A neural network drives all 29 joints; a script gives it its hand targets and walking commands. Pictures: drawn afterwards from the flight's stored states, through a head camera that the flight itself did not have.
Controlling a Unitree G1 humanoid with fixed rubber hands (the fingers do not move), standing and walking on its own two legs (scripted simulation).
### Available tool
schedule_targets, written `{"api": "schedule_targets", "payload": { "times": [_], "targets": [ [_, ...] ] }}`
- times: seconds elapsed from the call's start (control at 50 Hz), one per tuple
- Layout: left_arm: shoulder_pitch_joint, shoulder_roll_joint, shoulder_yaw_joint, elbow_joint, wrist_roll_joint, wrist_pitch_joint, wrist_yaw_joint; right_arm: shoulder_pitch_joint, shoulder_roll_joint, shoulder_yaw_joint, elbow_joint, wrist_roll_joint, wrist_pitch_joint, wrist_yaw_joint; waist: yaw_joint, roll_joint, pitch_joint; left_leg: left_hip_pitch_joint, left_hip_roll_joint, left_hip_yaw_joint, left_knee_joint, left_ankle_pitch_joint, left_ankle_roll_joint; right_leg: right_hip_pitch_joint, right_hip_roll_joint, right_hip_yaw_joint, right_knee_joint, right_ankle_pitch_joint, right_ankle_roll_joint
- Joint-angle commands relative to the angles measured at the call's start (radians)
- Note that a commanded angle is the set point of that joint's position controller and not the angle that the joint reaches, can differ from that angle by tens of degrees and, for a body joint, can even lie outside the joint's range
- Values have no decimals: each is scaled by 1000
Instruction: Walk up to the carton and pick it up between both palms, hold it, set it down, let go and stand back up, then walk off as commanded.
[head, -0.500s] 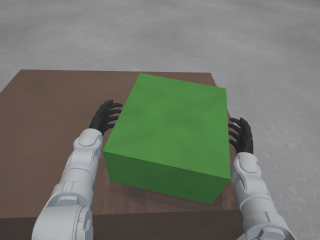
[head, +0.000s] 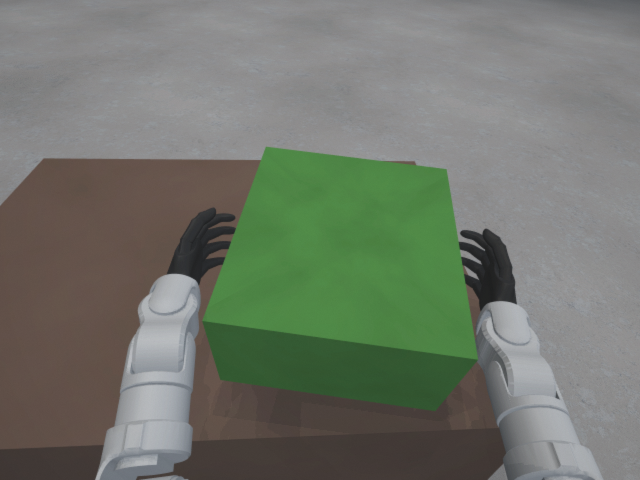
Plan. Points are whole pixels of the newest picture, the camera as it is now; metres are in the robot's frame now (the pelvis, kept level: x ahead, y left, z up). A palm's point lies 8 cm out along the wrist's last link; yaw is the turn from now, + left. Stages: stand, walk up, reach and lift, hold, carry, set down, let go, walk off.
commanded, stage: reach and lift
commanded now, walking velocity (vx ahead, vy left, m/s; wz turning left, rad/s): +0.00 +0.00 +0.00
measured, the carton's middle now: (342, 266) +0.41 -0.03 +0.07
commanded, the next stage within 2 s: hold in 1.34 s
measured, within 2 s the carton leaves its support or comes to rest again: neither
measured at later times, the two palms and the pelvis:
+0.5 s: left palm (174, 264) +0.34 +0.17 +0.16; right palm (499, 268) +0.33 -0.20 +0.15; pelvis -0.02 +0.00 +0.00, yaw +0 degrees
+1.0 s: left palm (171, 265) +0.34 +0.17 +0.16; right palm (496, 253) +0.34 -0.20 +0.16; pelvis +0.00 -0.01 +0.00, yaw +1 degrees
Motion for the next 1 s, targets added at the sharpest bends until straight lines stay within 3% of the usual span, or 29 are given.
{"api": "schedule_targets", "payload": {
  "times": [0.0, 0.02, 0.04, 0.08, 0.12, 0.16, 0.18, 0.2, 0.24, 0.26, 0.28, 0.3, 0.32, 0.36, 0.38, 0.42, 0.44, 0.46, 0.52, 0.58, 0.6, 0.66, 0.72, 0.74, 0.84, 0.88, 0.92, 0.96, 0.98],
  "targets": [
    [-528, -416, -396, -207, -54, -25, -98, -586, 490, 462, -353, 48, -53, 111, 13, 58, -352, 212, -66, 40, 44, 357, -24, -8, 52, -46, 23, 378, 2],
    [-535, -451, -420, -248, -50, -2, -93, -629, 481, 463, -382, 59, -52, 120, 8, 78, -363, 204, -63, 35, 32, 342, -26, 12, 51, -46, 22, 353, -1],
    [-473, -443, -366, -112, -32, -1, -101, -622, 474, 475, -327, 45, -42, 119, 28, 17, -291, 212, -65, 43, 27, 272, -2, -43, 54, -52, -2, 241, 3],
    [-564, -458, -426, -285, -88, -11, -84, -642, 477, 491, -412, 44, -34, 119, 12, 24, -406, 208, -59, 38, 35, 312, -13, -10, 55, -59, 23, 314, 3],
    [-563, -481, -486, -330, -109, 1, -66, -653, 486, 522, -447, 79, -34, 126, 25, 84, -411, 257, -57, 22, 56, 368, -34, -73, 65, -61, 19, 281, -3],
    [-596, -467, -494, -332, -122, 29, -58, -624, 447, 449, -364, 55, 4, 131, -33, 101, -394, 281, -46, 19, 43, 334, -38, -116, 68, -70, 1, 213, -12],
    [-646, -445, -448, -275, -104, 31, -64, -650, 448, 402, -276, 36, 15, 135, -21, 117, -332, 239, -46, 28, 20, 232, -29, -134, 58, -68, -9, 114, -17],
    [-611, -401, -384, -192, -63, 48, -81, -650, 454, 400, -250, 1, 30, 140, -12, 42, -286, 204, -51, 33, 6, 178, -5, -108, 52, -72, -15, 92, -16],
    [-636, -432, -371, -188, -71, 70, -82, -690, 448, 377, -230, 34, 47, 151, 3, 10, -275, 146, -48, 34, -21, 103, 7, -115, 48, -67, -2, 27, -11],
    [-686, -455, -408, -217, -85, 67, -82, -744, 482, 419, -267, 46, 27, 157, 18, 45, -358, 184, -47, 45, -8, 144, 7, -106, 48, -71, 9, 59, -18],
    [-690, -467, -418, -218, -85, 77, -84, -737, 484, 388, -244, 38, 32, 155, -11, 80, -360, 187, -54, 37, -1, 159, -3, -96, 47, -61, -1, 79, -20],
    [-670, -498, -438, -244, -105, 75, -62, -759, 480, 420, -283, 70, 23, 161, 10, 82, -399, 206, -49, 31, 7, 207, -12, -109, 58, -72, 10, 107, -15],
    [-662, -512, -451, -218, -96, 59, -66, -718, 502, 417, -225, 56, 27, 162, -11, 91, -398, 237, -47, 19, 27, 226, -21, -111, 65, -76, 6, 109, -14],
    [-587, -532, -477, -302, -131, 79, -48, -743, 477, 445, -368, 100, 29, 167, 0, 88, -458, 269, -50, 21, 42, 344, -39, -83, 80, -80, 20, 213, -15],
    [-613, -511, -452, -264, -110, 78, -49, -760, 463, 438, -292, 88, 31, 170, 8, 103, -426, 240, -56, 20, 46, 327, -35, -87, 74, -75, 23, 190, -13],
    [-626, -447, -346, -175, -54, 99, -75, -744, 441, 367, -166, 59, 65, 186, 34, 46, -266, 157, -55, 29, -7, 167, -6, -116, 63, -67, 0, 59, -17],
    [-621, -431, -339, -156, -45, 118, -86, -740, 430, 349, -149, 58, 68, 191, 15, 25, -247, 126, -54, 30, -17, 113, 6, -107, 56, -58, -2, 39, -19],
    [-636, -445, -318, -147, -39, 124, -87, -745, 445, 377, -152, 65, 77, 193, 43, 5, -263, 107, -59, 40, -24, 90, 16, -87, 59, -54, -3, 7, -16],
    [-652, -464, -368, -213, -57, 130, -92, -744, 437, 339, -179, 59, 68, 200, 4, 56, -302, 148, -56, 33, -7, 177, -10, -101, 70, -69, 11, 71, -19],
    [-645, -454, -359, -220, -75, 124, -80, -811, 467, 412, -260, 91, 58, 196, 37, 43, -388, 170, -71, 30, 17, 226, -6, -62, 76, -62, 22, 148, 0],
    [-686, -467, -400, -251, -88, 115, -82, -824, 506, 418, -281, 83, 52, 189, 13, 57, -399, 178, -74, 32, 26, 244, -3, -51, 69, -61, 22, 188, -4],
    [-694, -435, -347, -195, -54, 121, -77, -811, 448, 368, -195, 66, 72, 196, 27, 56, -324, 143, -63, 35, -7, 150, 2, -126, 70, -60, 12, 60, -14],
    [-692, -476, -458, -395, -142, 98, -57, -832, 512, 501, -414, 144, 49, 175, 34, 35, -539, 186, -73, 17, 70, 357, -14, 6, 72, -44, 60, 372, 9],
    [-677, -498, -502, -395, -159, 104, -57, -779, 475, 456, -364, 135, 64, 169, -31, 94, -525, 238, -72, 2, 69, 397, -38, -20, 77, -61, 56, 377, 13],
    [-594, -390, -333, -310, -53, 180, -96, -714, 410, 397, -268, 117, 137, 171, 17, 46, -316, 153, -80, 26, 20, 255, 4, -34, 51, -36, 35, 292, 8],
    [-620, -429, -379, -387, -74, 185, -88, -746, 402, 408, -331, 144, 137, 178, 18, 58, -382, 175, -70, 22, 30, 320, -13, -42, 71, -47, 46, 267, 7],
    [-543, -424, -401, -438, -84, 199, -82, -710, 395, 452, -372, 157, 139, 170, 9, 71, -430, 221, -76, 14, 54, 416, -25, -18, 79, -51, 54, 408, 18],
    [-534, -413, -393, -438, -96, 196, -82, -726, 426, 471, -417, 177, 143, 163, 9, 55, -429, 205, -79, 14, 59, 428, -24, 34, 78, -39, 61, 472, 19],
    [-543, -426, -400, -386, -91, 203, -89, -761, 399, 439, -383, 161, 149, 165, -17, 58, -399, 205, -74, 6, 54, 384, -23, 8, 76, -43, 56, 427, 17]
  ]
}}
